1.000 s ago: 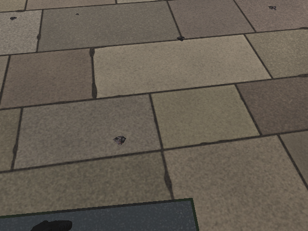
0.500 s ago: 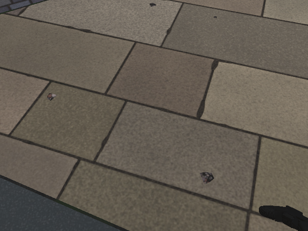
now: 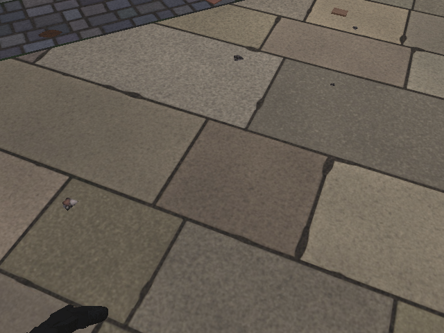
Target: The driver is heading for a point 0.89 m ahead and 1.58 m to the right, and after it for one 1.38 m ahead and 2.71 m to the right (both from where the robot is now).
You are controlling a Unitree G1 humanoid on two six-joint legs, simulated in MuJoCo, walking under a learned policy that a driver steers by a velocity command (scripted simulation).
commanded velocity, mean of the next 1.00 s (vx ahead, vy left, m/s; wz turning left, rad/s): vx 0.06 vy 0.00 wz -0.46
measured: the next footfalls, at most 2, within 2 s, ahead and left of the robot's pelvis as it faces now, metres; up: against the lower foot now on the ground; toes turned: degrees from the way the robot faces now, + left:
left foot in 0.44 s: +0.19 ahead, +0.11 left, +0.00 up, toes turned -18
right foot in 0.86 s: +0.06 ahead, -0.12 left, +0.00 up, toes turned -30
